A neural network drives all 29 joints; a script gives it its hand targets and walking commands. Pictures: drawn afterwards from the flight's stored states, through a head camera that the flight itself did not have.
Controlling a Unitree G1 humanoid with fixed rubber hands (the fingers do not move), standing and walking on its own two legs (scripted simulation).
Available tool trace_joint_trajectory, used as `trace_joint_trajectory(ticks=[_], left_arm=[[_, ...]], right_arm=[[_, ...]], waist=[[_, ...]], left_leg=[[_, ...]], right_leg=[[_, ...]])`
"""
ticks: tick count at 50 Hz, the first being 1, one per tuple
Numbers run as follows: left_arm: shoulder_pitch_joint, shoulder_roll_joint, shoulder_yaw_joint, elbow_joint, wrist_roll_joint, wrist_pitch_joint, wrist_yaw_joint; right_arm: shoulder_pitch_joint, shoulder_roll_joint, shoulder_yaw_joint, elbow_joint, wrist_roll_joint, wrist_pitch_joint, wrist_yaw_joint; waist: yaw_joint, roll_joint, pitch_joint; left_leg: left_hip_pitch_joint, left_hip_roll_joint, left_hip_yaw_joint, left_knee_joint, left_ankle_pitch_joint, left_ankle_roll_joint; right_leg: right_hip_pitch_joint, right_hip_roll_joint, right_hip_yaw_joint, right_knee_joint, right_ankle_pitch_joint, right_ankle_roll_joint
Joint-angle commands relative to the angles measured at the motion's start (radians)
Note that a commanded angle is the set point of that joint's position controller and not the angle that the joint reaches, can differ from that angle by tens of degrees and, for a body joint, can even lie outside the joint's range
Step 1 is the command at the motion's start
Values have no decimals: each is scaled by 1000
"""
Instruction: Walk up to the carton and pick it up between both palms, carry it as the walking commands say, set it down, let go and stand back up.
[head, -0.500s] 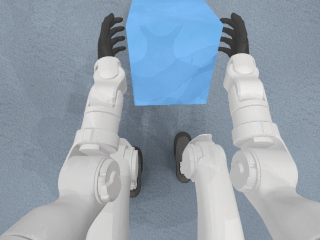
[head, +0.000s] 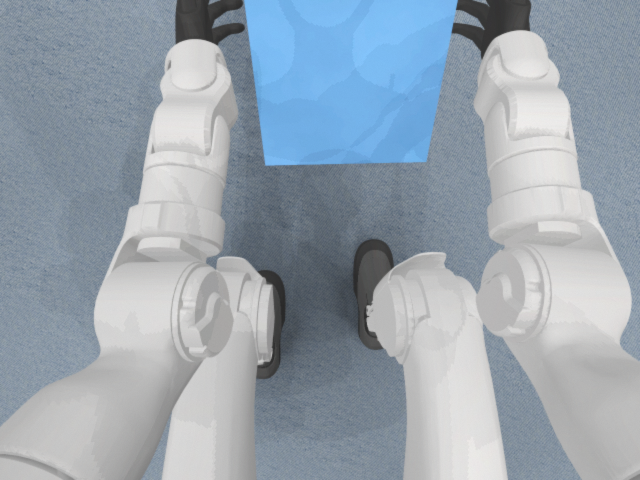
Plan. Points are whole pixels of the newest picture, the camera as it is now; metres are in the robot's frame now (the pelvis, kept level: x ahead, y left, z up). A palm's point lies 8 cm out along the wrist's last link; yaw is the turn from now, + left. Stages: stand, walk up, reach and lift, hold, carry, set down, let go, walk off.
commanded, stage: set down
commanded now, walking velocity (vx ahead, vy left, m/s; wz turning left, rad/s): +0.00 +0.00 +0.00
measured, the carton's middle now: (342, 42) +0.57 -0.05 -0.28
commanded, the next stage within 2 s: none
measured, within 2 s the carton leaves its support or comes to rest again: neither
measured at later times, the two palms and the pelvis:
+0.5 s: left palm (198, 8) +0.57 +0.10 -0.15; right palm (499, 4) +0.56 -0.19 -0.16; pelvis +0.01 +0.00 -0.01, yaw +1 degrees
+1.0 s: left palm (198, 3) +0.57 +0.10 -0.16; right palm (497, 1) +0.56 -0.20 -0.17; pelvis +0.01 +0.00 -0.02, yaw +2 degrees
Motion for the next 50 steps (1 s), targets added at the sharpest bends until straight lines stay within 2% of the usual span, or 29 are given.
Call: trace_joint_trajectory(ticks=[1, 7, 8, 15, 23, 37, 50], left_arm=[[-543, -729, -277, 133, -57, -10, -276], [-494, -730, -240, 190, -23, 31, -287], [-483, -729, -230, 202, -16, 38, -288], [-430, -738, -220, 222, 1, 59, -299], [-370, -727, -198, 239, 11, 63, -307], [-325, -647, -142, 294, 51, 75, -298], [-300, -607, -120, 324, 63, 75, -293]], right_arm=[[-504, 638, 218, 99, 19, -30, 234], [-471, 614, 185, 125, -15, 5, 262], [-467, 611, 182, 126, -19, 11, 265], [-409, 617, 157, 152, -54, 34, 281], [-346, 596, 130, 164, -86, 37, 284], [-307, 517, 71, 230, -117, 41, 282], [-270, 469, 43, 268, -132, 37, 271]], waist=[[-73, 81, -694], [-90, 93, -646], [-85, 97, -640], [-99, 95, -620], [-111, 94, -608], [-105, 104, -535], [-106, 113, -522]], left_leg=[[195, -115, -8, -97, 75, -26], [216, -115, -10, -84, 58, -25], [213, -115, -7, -79, 56, -25], [172, -121, -4, -64, 85, -29], [129, -124, -8, -57, 122, -35], [100, -122, -6, -64, 88, -40], [81, -111, -6, -57, 94, -46]], right_leg=[[644, 82, 60, 24, 80, 8], [614, 73, 49, 39, 48, 7], [615, 71, 54, 40, 45, 7], [618, 67, 56, 53, 97, 8], [616, 62, 65, 57, 151, 6], [548, 55, 64, 45, 87, 5], [541, 48, 72, 44, 91, 2]])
